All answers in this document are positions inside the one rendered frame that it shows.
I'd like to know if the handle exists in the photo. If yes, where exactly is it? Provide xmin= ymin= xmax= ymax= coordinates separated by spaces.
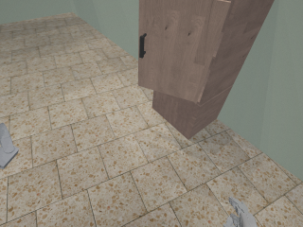
xmin=139 ymin=33 xmax=147 ymax=59

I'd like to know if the right robot hand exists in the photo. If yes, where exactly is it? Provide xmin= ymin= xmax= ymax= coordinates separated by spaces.
xmin=223 ymin=196 xmax=258 ymax=227

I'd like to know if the left robot hand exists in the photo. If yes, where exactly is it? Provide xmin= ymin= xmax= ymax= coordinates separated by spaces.
xmin=0 ymin=123 xmax=19 ymax=169

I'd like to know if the cupboard door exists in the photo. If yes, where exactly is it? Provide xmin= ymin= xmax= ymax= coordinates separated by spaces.
xmin=138 ymin=0 xmax=231 ymax=103

